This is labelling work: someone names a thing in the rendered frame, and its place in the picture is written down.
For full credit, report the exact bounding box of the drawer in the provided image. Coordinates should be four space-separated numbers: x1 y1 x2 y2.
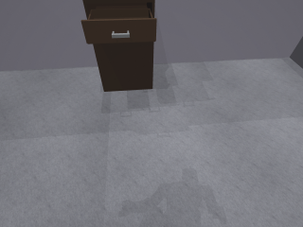
81 8 157 44

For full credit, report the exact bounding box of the cabinet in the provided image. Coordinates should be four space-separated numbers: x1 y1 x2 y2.
82 0 155 92

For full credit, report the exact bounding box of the handle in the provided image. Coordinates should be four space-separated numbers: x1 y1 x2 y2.
112 30 130 39

